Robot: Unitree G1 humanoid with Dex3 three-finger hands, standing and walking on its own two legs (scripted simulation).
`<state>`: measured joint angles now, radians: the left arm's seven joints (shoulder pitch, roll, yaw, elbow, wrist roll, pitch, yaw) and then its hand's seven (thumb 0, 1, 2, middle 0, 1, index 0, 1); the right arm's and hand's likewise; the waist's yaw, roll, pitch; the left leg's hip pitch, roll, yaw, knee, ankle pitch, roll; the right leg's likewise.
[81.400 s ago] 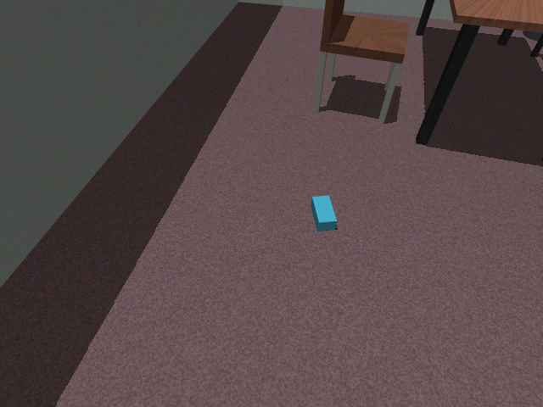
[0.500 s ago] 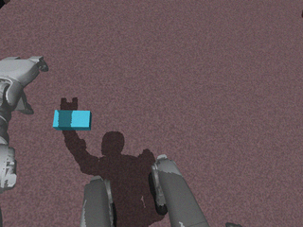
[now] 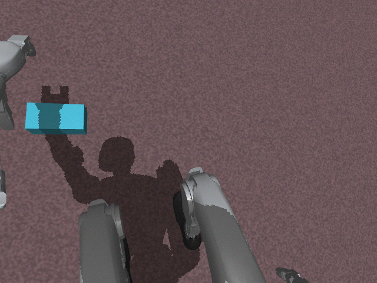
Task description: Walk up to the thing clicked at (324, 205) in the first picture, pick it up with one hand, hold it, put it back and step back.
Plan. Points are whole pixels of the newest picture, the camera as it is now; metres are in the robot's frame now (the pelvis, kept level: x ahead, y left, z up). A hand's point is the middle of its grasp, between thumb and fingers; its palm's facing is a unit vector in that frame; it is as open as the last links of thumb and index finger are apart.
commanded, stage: approach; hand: left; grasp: from above
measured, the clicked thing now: (58, 119) +0.59 +0.22 -0.44
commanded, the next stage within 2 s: home in 0.18 s
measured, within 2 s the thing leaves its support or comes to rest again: neither
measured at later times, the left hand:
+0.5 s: hand (70, 122) +0.54 +0.17 -0.33, palm faces -0.47 +0.02 -0.88, open 14.7 cm
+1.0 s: hand (68, 111) +0.57 +0.17 -0.34, palm faces -0.38 -0.03 -0.93, open 12.4 cm
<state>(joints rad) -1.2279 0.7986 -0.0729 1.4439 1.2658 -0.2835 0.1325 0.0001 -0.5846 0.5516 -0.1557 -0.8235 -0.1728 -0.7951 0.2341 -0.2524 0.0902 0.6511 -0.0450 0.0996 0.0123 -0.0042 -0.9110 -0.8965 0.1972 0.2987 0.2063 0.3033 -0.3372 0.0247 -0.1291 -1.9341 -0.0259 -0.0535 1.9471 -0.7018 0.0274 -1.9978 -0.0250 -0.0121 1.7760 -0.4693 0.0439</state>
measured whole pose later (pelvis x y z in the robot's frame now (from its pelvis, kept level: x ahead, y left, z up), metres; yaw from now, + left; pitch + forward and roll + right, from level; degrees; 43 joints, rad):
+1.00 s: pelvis -0.01 +0.00 -0.14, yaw -5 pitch +35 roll -13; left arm -1.31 0.93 -0.03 1.61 1.27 -0.11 0.44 0.00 -0.10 0.66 -0.27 -0.54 -0.32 -0.54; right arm 0.20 -0.34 0.27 0.58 -0.14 -0.09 0.15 0.00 -0.91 -0.89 0.20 0.30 0.21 0.30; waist -0.51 -0.04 0.12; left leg -2.30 -0.05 -0.17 2.45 -0.77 0.01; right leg -2.33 -0.03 -0.10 2.18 -0.47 0.06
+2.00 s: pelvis -0.03 +0.00 -0.09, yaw +0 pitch +38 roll -8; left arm -1.33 0.86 -0.05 1.25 1.18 -0.06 0.06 0.00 -0.08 0.69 -0.39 -0.57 -0.40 -0.57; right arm 0.30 -0.29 0.18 0.56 -0.07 0.18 0.02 0.00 -0.90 -0.89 0.20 0.30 0.21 0.30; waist -0.40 -0.01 -0.02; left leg -2.21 -0.07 -0.08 2.21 -0.66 0.02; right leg -2.24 -0.05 -0.03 2.00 -0.43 0.04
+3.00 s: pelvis +0.02 +0.00 +0.12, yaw +2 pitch +27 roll -3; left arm -0.50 0.50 -0.08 0.75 0.76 -0.07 -0.04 0.00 0.73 0.89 -0.22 -0.36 -0.22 -0.35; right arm 0.26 -0.22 0.02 0.64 0.05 0.07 -0.03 0.00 -0.90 -0.90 0.20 0.30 0.21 0.30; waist -0.14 0.05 -0.17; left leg -1.38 -0.01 -0.03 1.56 -0.65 0.02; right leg -1.46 -0.02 0.01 1.43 -0.45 0.04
